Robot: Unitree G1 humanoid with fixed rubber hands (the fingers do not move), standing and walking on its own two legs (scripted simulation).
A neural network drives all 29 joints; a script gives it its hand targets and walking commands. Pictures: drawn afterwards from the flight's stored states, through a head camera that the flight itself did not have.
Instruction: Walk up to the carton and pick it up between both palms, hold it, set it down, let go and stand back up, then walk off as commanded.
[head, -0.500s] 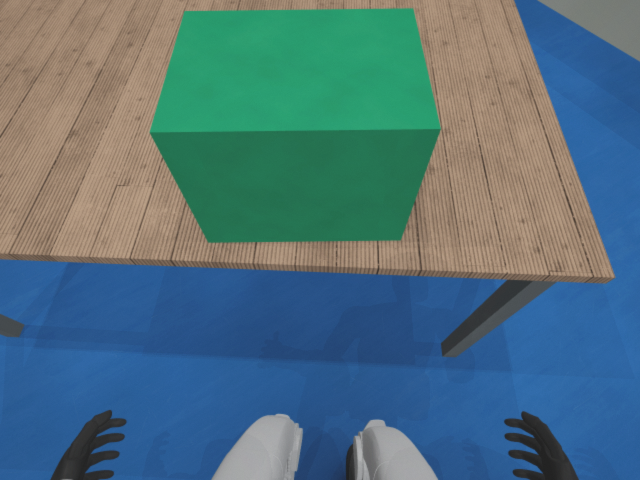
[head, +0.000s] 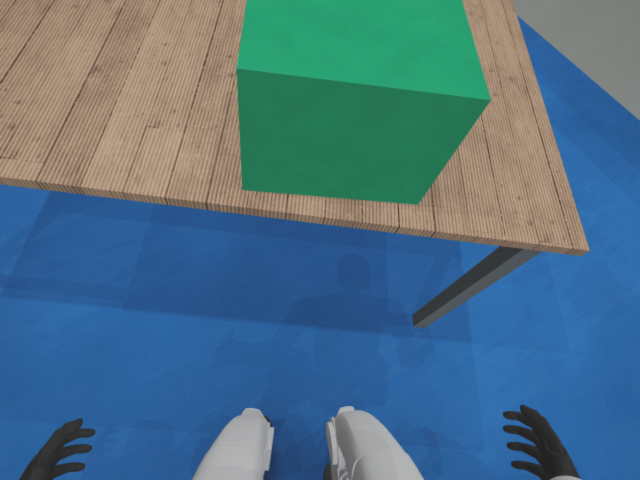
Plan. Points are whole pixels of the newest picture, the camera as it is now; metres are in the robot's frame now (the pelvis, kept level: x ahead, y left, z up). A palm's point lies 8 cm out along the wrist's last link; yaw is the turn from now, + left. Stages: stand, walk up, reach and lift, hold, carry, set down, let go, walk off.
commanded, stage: walk off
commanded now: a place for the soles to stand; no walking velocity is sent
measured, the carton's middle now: (345, 97) +0.63 -0.01 +0.02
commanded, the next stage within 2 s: stand in 1.82 s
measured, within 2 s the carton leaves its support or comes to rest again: neither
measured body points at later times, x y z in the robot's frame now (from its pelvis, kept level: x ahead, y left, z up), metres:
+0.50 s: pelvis -0.08 -0.06 -0.03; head +0.00 -0.06 +0.41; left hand +0.02 +0.26 -0.14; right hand +0.06 -0.35 -0.14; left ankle -0.08 +0.06 -0.65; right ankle -0.03 -0.19 -0.72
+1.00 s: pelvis -0.12 -0.04 -0.02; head -0.03 -0.02 +0.42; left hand -0.01 +0.28 -0.13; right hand +0.04 -0.33 -0.11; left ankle -0.09 +0.08 -0.72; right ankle -0.08 -0.18 -0.71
